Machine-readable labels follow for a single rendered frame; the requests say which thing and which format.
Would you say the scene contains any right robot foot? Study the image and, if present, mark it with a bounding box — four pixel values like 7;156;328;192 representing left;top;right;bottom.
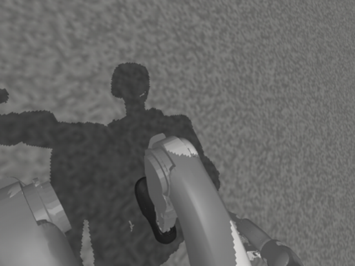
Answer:
135;177;176;244

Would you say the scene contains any right robot arm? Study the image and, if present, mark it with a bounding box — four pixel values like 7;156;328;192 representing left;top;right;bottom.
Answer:
260;239;305;266

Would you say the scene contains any right robot hand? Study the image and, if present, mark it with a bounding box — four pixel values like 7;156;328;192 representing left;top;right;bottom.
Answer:
228;211;272;260

